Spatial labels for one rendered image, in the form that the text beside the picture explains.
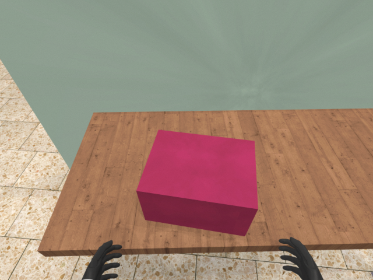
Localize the table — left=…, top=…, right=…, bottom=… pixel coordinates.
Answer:
left=37, top=108, right=373, bottom=276

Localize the carton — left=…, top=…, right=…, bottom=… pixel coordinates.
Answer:
left=136, top=130, right=258, bottom=236

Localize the robot left hand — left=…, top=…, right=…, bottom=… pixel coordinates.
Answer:
left=82, top=240, right=122, bottom=280

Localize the robot right hand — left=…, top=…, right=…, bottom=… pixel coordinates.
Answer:
left=279, top=237, right=323, bottom=280

